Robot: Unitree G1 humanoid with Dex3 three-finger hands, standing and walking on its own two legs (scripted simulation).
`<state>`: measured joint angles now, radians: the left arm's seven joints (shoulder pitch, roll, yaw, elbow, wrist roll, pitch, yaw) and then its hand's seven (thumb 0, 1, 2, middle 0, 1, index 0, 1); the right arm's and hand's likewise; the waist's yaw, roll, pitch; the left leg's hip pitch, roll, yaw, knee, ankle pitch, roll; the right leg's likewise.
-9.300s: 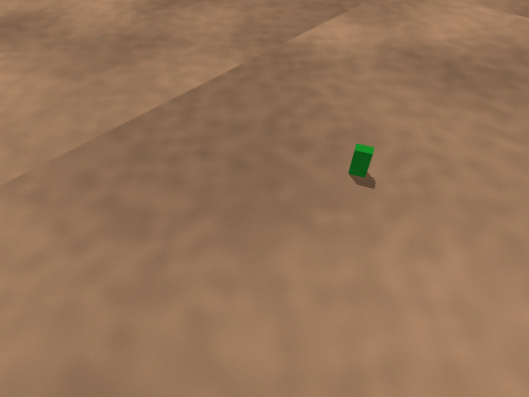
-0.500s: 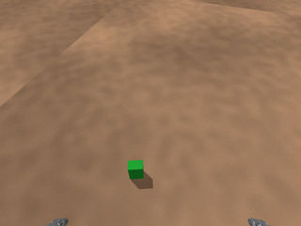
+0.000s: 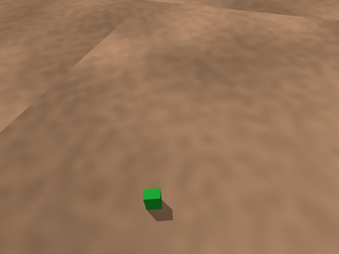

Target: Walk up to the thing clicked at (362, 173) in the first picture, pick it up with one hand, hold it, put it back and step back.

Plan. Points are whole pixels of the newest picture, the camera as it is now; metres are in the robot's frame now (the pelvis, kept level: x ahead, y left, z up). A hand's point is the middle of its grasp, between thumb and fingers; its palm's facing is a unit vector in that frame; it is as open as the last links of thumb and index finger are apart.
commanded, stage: stand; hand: left
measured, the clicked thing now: (153, 199) +0.49 +0.14 -0.70
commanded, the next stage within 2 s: go down in 1.82 s
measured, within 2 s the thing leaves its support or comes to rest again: neither
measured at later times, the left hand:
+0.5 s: hand out of the picture +0.11 +0.25 -0.15, palm faces -0.02 -0.94 -0.34, open 7.4 cm
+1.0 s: hand out of the picture +0.08 +0.25 -0.16, palm faces -0.02 -0.94 -0.34, open 7.4 cm
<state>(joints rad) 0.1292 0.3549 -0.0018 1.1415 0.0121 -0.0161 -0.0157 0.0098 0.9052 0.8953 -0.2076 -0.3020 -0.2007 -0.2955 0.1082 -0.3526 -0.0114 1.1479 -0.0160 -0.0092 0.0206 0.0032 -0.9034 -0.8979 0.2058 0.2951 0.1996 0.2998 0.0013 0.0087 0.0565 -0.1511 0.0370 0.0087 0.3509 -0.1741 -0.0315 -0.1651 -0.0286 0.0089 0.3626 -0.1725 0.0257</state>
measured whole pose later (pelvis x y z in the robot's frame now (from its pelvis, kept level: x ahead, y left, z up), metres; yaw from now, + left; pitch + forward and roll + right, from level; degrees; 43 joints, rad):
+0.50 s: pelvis +0.02 +0.00 +0.00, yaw +0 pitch -1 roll +0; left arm 0.08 0.35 0.00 1.13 0.01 -0.01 -0.01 0.01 0.91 0.90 -0.21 -0.30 -0.20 -0.30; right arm 0.08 -0.35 0.00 1.14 -0.01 -0.01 0.01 0.00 -0.90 -0.90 0.21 0.30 0.20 0.30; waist 0.00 0.00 0.05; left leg -0.11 0.04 0.01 0.32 -0.19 -0.04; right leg -0.11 -0.02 0.00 0.32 -0.18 0.02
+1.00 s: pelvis +0.02 +0.00 +0.00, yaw +0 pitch -1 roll +0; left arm 0.11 0.35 0.00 1.14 0.01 -0.01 -0.01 0.01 0.90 0.90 -0.21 -0.30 -0.20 -0.30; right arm 0.10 -0.35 0.00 1.15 -0.01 -0.01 0.01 0.00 -0.90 -0.90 0.21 0.30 0.20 0.30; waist 0.00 0.00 0.05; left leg -0.11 0.04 0.01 0.32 -0.18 -0.03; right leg -0.12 -0.03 0.00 0.32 -0.18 0.03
